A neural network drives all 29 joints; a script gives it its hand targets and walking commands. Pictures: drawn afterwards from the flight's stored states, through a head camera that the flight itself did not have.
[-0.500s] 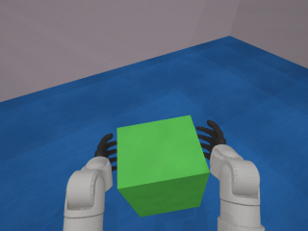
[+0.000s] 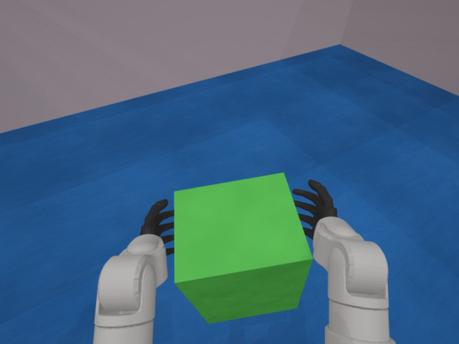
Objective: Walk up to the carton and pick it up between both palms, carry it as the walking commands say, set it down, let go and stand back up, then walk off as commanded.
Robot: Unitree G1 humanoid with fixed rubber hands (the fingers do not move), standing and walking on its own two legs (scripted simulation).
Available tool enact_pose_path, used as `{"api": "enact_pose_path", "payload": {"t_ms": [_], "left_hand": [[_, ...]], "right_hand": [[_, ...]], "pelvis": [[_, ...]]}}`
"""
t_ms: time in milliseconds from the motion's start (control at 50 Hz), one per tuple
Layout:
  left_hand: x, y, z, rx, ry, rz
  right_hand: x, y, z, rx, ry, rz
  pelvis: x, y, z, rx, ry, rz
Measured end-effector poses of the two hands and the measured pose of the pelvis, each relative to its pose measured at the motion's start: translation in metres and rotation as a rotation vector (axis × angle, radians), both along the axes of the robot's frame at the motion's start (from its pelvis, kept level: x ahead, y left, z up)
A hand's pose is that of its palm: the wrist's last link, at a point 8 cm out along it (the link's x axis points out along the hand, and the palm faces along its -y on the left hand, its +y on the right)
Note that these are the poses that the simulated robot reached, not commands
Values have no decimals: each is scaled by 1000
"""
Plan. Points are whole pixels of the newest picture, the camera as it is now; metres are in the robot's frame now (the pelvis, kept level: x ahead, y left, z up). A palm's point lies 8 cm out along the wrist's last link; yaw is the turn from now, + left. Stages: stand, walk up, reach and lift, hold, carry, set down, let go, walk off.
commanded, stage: carry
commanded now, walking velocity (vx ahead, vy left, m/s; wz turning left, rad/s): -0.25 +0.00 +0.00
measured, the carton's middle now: (242, 256) +0.29 +0.00 +0.01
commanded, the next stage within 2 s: none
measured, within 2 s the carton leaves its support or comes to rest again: neither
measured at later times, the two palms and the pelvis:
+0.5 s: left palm out of the picture +0.09 +0.14 +0.09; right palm out of the picture +0.12 -0.13 +0.11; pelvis -0.17 -0.01 +0.01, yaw +1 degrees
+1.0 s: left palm out of the picture -0.10 +0.11 +0.09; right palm out of the picture -0.07 -0.16 +0.12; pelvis -0.36 -0.03 +0.00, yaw +2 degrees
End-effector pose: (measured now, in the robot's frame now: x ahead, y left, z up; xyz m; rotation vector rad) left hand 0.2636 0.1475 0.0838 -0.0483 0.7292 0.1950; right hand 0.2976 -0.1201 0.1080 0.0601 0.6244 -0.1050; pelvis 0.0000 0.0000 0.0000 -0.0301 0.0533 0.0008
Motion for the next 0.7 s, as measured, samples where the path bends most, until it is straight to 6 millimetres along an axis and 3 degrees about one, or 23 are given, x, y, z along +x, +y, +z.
{"api": "enact_pose_path", "payload": {"t_ms": [100, 200, 320, 500, 620, 700], "left_hand": [[-40, -22, -8, 30, 18, -18], [-73, -34, -3, 38, 19, -60], [-107, -27, -6, 7, -13, -79], [-175, -6, 2, -15, 3, 5], [-216, -23, -4, 7, 8, 12], [-248, -39, -6, 37, 14, -8]], "right_hand": [[-44, -23, -18, 32, 19, -17], [-88, -36, -15, 38, 18, -57], [-128, -29, -8, 6, -14, -76], [-173, -6, 6, -16, 3, 8], [-213, -23, -8, 8, 8, 13], [-251, -40, -18, 36, 14, -4]], "pelvis": [[-41, -15, -7, 14, -19, 7], [-77, -15, -3, 35, -57, 2], [-113, -6, -10, 7, -51, 33], [-171, -9, 6, -10, -30, 21], [-215, -25, -1, 8, 1, 14], [-247, -35, -5, 17, -35, 26]]}}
